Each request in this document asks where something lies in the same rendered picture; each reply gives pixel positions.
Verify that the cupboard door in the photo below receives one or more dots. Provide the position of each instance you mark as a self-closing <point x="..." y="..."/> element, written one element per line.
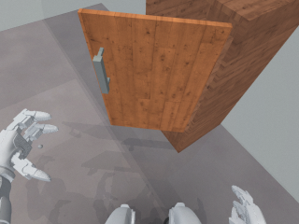
<point x="158" y="66"/>

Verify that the robot left hand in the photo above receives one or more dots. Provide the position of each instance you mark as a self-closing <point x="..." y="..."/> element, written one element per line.
<point x="11" y="142"/>

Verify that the robot left forearm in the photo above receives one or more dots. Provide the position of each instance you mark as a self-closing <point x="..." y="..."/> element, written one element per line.
<point x="6" y="178"/>

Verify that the robot right hand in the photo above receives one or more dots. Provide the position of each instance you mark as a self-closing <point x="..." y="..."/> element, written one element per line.
<point x="249" y="212"/>

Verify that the robot right shin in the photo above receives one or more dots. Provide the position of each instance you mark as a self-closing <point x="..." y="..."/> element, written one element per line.
<point x="180" y="204"/>

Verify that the robot left thigh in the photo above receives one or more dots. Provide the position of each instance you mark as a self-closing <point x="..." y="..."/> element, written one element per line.
<point x="122" y="215"/>

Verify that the handle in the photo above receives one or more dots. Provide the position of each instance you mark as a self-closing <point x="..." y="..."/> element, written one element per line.
<point x="100" y="71"/>

